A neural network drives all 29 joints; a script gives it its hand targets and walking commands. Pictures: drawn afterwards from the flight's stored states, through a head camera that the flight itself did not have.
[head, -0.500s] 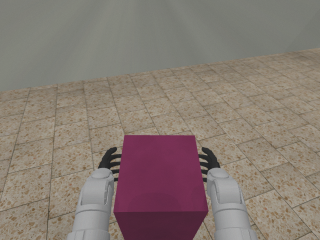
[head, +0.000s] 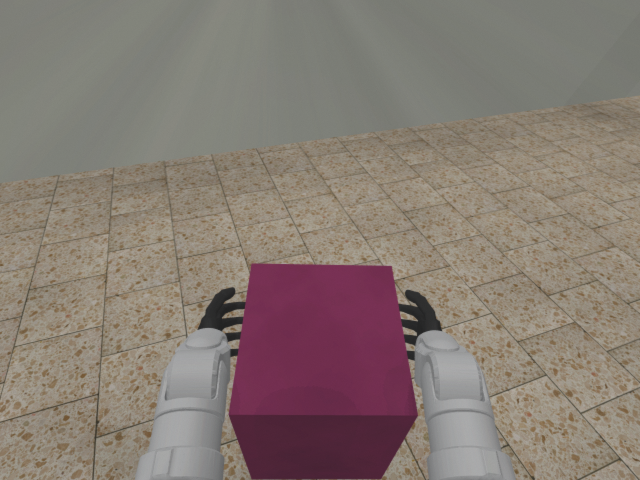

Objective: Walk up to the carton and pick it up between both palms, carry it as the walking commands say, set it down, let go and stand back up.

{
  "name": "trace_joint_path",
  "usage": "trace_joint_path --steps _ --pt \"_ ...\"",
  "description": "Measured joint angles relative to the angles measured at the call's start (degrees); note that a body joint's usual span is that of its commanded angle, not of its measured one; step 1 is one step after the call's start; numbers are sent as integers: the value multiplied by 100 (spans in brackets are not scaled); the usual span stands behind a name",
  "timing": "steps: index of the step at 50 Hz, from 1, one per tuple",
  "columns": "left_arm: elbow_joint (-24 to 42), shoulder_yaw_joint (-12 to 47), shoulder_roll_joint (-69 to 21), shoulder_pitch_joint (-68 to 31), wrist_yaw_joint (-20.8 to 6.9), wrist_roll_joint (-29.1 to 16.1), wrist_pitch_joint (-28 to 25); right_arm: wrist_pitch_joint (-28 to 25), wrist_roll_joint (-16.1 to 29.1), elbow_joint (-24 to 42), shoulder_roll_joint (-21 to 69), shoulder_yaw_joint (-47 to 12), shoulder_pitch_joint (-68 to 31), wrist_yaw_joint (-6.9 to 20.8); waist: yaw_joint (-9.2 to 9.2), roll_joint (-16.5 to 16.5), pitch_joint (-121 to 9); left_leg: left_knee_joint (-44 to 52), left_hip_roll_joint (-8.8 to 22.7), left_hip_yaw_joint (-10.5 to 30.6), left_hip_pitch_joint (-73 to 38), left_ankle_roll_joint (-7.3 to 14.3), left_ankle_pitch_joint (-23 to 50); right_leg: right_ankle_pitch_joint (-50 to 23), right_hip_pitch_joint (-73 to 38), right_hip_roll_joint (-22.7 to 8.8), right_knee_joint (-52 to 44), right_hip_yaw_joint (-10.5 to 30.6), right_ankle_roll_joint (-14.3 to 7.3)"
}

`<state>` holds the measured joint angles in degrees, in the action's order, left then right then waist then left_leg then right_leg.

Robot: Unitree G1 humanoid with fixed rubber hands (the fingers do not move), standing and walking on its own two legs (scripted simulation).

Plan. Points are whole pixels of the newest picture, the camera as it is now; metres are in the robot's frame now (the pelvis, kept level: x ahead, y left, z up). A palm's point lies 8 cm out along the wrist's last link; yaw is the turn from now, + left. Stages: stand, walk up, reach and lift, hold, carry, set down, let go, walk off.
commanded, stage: hold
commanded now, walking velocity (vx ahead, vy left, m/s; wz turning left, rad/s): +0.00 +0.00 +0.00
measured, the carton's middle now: (319, 376) +0.29 +0.00 -0.02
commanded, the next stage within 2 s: carry in 0.68 s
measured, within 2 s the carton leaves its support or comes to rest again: neither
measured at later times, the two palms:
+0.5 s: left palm (213, 345) +0.29 +0.14 +0.05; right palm (429, 346) +0.29 -0.14 +0.05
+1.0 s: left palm (254, 335) +0.30 +0.08 +0.07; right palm (474, 344) +0.28 -0.19 +0.06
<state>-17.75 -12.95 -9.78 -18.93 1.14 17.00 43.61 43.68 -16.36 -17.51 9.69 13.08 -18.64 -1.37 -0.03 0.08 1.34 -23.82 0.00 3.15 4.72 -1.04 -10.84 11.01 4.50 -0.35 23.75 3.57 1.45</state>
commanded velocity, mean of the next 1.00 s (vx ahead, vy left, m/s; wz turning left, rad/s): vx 0.00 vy -0.07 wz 0.00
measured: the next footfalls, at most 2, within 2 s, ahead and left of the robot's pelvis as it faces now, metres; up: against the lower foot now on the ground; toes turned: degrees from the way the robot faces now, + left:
right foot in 1.58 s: -0.01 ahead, -0.24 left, +0.00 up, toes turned -10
left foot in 1.82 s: -0.02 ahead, -0.05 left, +0.00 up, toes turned +5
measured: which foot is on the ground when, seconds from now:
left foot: down 0.00-1.00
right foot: down 0.00-1.00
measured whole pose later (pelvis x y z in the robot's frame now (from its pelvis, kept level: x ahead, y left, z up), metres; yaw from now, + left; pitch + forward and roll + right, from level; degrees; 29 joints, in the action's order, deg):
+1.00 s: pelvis +0.00 -0.04 -0.02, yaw -2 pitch +4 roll +0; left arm 9.6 -4.7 -8.2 -12.3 6.7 7.0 54.8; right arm 55.3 -6.3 9.9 8.2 6.5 -12.7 -6.1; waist 0.9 0.6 -4.8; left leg -38.8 5.5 0.5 25.4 -3.5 -17.2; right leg 16.1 26.2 3.0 38.8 0.8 -2.1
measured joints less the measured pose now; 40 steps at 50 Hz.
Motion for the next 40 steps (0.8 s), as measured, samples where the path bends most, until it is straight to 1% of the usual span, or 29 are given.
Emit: trace_joint_path --steps 18,33,37,40 --pt "283 305 82 299 42 -125 101 92 114 290 -83 -292 308 -27 5 10 -21 149 6 29 -83 -10 26 -12 -86 -1 -137 -26 -11" --pt "179 186 55 195 18 -71 84 73 81 171 -55 -217 196 -38 -7 17 -18 60 21 53 -33 -29 8 12 -39 22 -42 -43 -29" --pt "295 115 45 143 70 -178 140 105 113 248 -41 -225 141 -69 -51 -23 -465 -425 43 23 729 -77 -174 197 761 60 484 -29 -41" --pt "653 169 74 157 167 -376 252 186 228 537 -30 -271 107 -123 -141 -58 -621 -736 121 -49 1168 -123 -312 304 1269 60 843 -118 -82"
